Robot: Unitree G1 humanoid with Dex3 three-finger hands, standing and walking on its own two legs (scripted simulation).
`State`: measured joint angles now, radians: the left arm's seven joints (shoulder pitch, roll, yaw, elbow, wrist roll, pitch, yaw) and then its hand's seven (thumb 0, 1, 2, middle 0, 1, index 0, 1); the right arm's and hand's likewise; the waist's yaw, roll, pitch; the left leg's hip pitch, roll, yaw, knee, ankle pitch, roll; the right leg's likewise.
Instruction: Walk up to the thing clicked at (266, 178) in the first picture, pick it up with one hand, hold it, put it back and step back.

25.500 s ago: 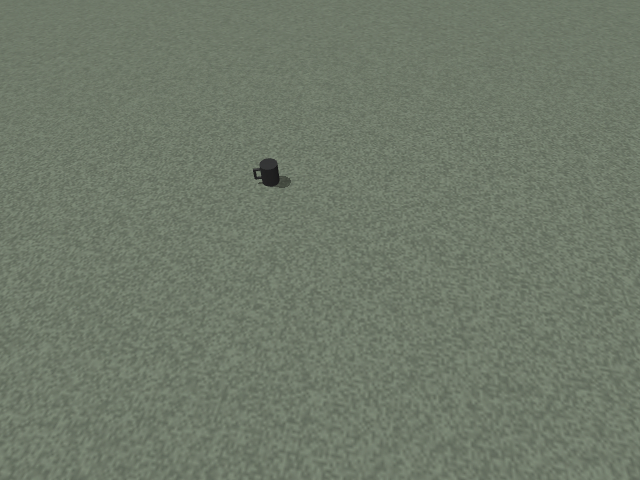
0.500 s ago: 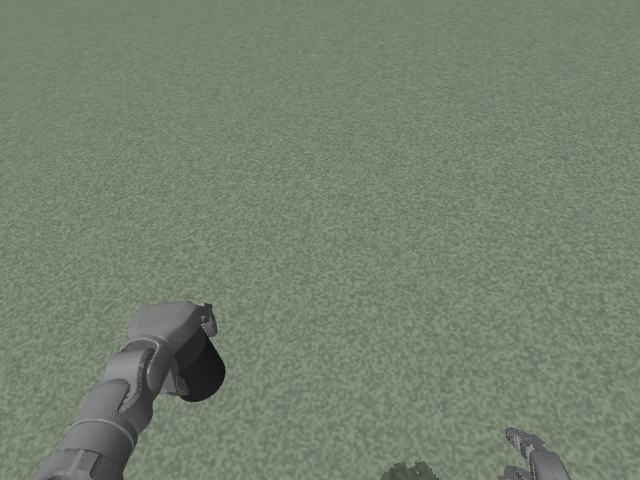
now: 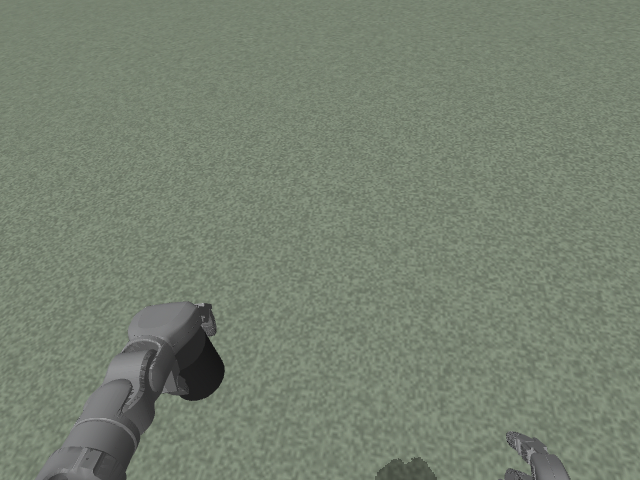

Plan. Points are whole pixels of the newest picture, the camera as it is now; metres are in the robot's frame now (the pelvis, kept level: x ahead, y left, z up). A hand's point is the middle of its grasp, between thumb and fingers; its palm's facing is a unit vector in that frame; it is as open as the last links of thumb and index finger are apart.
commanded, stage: crouch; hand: left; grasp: from above
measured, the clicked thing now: (177, 362) +0.31 +0.24 -0.08
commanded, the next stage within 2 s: lower in 2.00 s
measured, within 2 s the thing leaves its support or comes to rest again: neither
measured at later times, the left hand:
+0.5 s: hand (208, 371) +0.34 +0.23 -0.20, palm faces -0.41 +0.06 -0.91, open 10.4 cm
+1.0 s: hand (244, 381) +0.41 +0.23 -0.43, palm faces -0.46 +0.00 -0.89, open 10.4 cm
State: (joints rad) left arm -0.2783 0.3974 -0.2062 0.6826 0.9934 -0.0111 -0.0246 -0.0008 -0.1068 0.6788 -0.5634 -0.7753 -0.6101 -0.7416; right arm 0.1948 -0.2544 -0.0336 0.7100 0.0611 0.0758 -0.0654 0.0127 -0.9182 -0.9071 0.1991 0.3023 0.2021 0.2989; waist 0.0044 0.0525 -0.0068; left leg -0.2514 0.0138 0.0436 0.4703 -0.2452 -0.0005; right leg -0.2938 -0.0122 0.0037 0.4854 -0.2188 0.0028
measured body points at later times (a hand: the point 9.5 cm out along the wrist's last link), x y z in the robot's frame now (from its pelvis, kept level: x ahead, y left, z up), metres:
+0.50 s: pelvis -0.04 +0.00 -0.10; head +0.08 +0.01 +0.34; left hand +0.36 +0.23 -0.15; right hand +0.04 -0.29 -0.22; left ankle +0.00 +0.12 -0.74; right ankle +0.02 -0.12 -0.74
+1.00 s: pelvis -0.07 +0.02 -0.29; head +0.15 +0.04 +0.10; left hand +0.43 +0.23 -0.38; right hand -0.06 -0.25 -0.41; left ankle +0.00 +0.12 -0.74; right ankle +0.02 -0.12 -0.74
